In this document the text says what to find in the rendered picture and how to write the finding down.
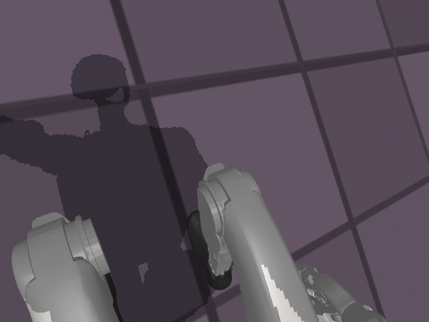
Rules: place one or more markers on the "right robot foot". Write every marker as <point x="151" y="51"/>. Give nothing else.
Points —
<point x="200" y="248"/>

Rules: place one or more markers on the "right robot hand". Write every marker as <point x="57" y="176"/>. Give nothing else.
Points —
<point x="333" y="296"/>

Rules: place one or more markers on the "right robot arm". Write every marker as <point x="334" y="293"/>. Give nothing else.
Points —
<point x="360" y="312"/>

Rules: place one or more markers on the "left robot foot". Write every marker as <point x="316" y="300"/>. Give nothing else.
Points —
<point x="114" y="295"/>

